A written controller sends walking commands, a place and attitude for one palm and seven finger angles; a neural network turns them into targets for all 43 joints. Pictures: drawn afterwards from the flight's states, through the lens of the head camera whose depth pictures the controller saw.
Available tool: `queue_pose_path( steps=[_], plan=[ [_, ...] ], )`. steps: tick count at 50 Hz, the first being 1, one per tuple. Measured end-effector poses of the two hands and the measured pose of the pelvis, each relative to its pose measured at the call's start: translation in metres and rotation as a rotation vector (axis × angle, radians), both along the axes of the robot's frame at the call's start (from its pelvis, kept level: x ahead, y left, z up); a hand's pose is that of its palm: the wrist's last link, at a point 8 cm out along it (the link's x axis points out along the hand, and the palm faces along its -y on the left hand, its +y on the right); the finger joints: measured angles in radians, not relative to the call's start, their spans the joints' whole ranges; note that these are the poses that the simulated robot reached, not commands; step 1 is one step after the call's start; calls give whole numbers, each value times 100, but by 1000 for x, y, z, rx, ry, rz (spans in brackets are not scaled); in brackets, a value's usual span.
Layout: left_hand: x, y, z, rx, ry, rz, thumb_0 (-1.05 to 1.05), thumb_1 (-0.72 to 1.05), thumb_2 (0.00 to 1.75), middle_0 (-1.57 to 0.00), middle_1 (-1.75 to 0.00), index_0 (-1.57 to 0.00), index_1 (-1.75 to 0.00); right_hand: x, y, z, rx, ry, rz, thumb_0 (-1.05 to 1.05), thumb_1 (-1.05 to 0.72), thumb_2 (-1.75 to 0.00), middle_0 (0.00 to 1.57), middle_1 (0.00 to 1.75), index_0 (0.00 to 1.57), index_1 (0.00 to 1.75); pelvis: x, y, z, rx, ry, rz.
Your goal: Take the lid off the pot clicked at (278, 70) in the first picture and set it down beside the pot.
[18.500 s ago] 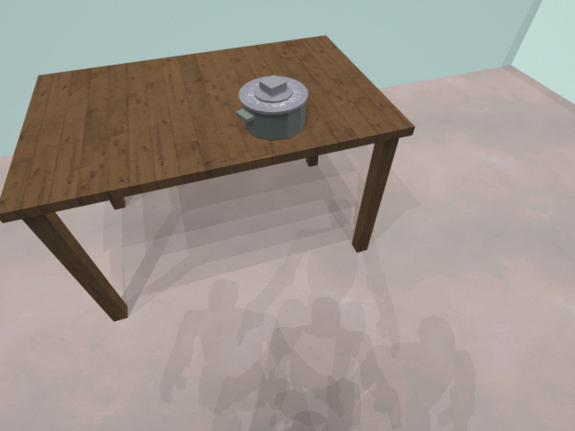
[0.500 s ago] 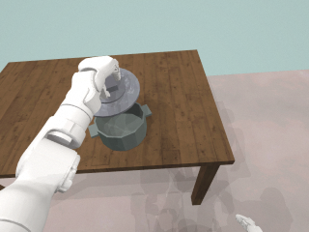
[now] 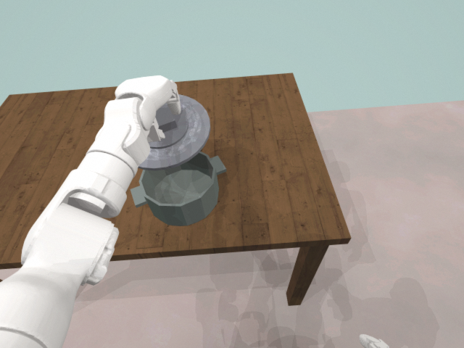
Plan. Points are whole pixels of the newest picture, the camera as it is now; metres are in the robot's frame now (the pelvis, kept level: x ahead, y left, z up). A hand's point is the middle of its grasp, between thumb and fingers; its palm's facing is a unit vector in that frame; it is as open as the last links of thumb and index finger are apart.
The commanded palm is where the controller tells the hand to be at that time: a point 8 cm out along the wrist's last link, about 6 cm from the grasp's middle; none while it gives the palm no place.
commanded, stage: move the lid sideways beside the pot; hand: left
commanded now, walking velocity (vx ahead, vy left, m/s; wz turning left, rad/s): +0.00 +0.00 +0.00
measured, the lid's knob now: (158, 119) +0.50 +0.13 +0.13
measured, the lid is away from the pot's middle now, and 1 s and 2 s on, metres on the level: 0.01 0.15 0.25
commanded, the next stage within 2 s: lower the lid onto the table in 1.98 s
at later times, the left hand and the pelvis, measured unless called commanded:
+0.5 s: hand (116, 129) +0.46 +0.20 +0.15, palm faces -0.30 -0.06 -0.95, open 8.5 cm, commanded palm +0.46 +0.21 +0.22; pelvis +0.00 +0.00 +0.00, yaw +0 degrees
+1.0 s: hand (79, 136) +0.46 +0.27 +0.14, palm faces -0.35 -0.06 -0.94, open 8.4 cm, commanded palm +0.46 +0.27 +0.22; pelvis +0.00 +0.02 +0.00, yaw +1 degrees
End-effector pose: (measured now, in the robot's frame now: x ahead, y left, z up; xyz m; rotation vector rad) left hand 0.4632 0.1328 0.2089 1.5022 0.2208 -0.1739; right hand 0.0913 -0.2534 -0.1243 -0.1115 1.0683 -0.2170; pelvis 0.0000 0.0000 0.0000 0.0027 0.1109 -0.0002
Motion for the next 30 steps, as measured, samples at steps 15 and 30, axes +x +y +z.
queue_pose_path(
  steps=[15,30],
  plan=[
    [-3,41,-1,28,52,71,1,19,82,-49,-89,-54,-92,12,-5,9,-34,-42,-2,0,-91,-90,20,29,20,30,-2,-3,1,-3,-3,4],
    [-1,80,-4,26,69,86,1,19,82,-49,-89,-54,-93,5,-5,11,-57,7,-10,0,-91,-90,20,29,20,30,0,4,1,-11,5,7]
  ],
)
